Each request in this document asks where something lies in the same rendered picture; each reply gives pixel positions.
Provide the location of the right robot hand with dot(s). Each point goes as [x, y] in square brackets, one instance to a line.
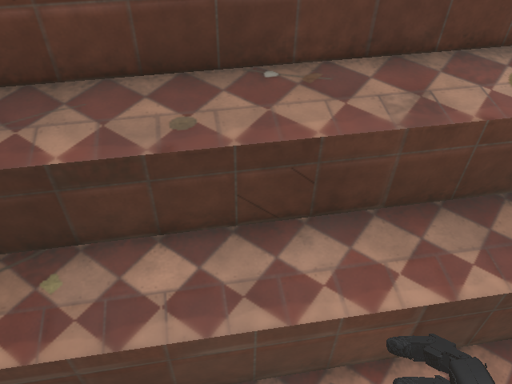
[442, 355]

